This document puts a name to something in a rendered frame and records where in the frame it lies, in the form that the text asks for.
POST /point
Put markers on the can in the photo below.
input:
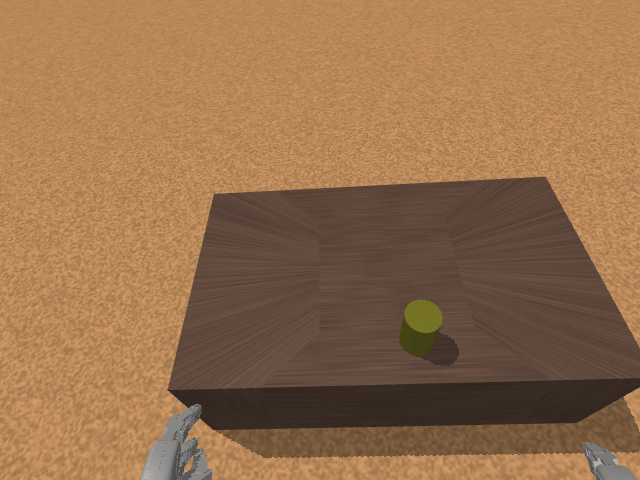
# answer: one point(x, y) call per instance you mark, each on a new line
point(421, 323)

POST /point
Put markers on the left robot hand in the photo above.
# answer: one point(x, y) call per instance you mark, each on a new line
point(167, 457)

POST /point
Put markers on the right robot hand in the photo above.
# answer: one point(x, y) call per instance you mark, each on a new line
point(604, 465)

